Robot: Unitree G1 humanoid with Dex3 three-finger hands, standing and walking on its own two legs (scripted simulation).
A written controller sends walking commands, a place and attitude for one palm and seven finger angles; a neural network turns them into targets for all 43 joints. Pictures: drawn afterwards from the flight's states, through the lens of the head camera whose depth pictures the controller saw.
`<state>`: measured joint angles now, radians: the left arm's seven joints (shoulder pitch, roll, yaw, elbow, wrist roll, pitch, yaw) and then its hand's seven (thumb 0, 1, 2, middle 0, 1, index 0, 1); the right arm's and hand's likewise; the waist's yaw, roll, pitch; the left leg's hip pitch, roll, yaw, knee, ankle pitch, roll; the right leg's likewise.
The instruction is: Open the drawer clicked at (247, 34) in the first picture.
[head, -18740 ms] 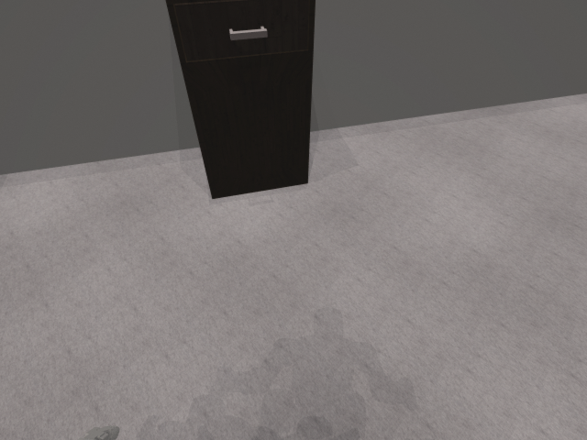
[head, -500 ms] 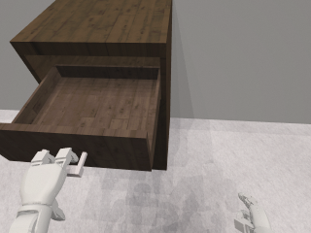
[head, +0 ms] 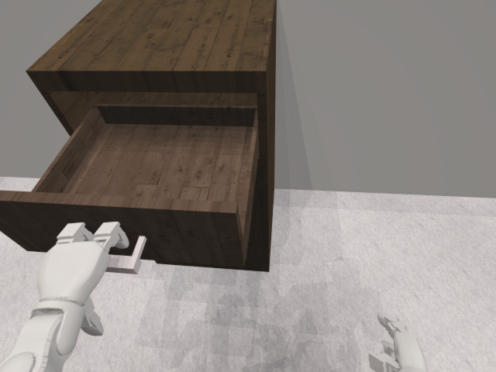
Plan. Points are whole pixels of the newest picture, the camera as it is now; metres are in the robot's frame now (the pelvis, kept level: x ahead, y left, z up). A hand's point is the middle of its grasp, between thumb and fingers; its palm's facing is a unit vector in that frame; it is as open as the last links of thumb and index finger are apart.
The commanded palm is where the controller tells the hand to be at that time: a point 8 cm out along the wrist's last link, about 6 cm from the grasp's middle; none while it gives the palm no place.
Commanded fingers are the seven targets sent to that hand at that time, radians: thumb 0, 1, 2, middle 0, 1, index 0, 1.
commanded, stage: lift the hand off the handle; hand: left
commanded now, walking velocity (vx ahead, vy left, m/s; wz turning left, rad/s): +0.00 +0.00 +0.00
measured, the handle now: (105, 251) +0.28 +0.28 +0.03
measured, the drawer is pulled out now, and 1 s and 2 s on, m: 0.29 0.29 0.29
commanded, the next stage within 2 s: draw the hand back to the body in 1.02 s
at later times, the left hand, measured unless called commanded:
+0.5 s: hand (75, 254) +0.24 +0.27 +0.11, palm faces +0.05 -0.06 -1.00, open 13.4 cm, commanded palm +0.21 +0.27 +0.17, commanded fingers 0.00 -0.50 0.30 -0.30 -1.20 -0.30 -1.20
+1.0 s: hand (55, 221) +0.24 +0.26 +0.18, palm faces +0.10 -0.04 -0.99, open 13.8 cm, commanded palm +0.21 +0.26 +0.23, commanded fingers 0.00 -0.50 0.30 -0.30 -1.20 -0.30 -1.20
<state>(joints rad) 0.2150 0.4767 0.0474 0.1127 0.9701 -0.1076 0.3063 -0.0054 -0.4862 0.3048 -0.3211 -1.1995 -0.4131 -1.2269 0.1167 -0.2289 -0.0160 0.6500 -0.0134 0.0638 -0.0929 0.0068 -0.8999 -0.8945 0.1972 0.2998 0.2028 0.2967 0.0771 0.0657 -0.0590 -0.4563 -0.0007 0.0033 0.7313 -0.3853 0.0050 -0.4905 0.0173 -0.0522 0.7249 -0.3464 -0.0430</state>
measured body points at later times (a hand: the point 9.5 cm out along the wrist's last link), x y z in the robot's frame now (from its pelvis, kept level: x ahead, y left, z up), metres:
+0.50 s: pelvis +0.01 +0.01 +0.02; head +0.02 -0.02 +0.47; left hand +0.23 +0.27 +0.16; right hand +0.24 -0.18 -0.08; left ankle -0.01 +0.12 -0.71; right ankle +0.01 -0.09 -0.71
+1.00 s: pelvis +0.01 +0.01 +0.03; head +0.01 -0.05 +0.47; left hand +0.23 +0.26 +0.23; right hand +0.24 -0.19 -0.07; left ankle -0.01 +0.12 -0.71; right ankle +0.01 -0.09 -0.71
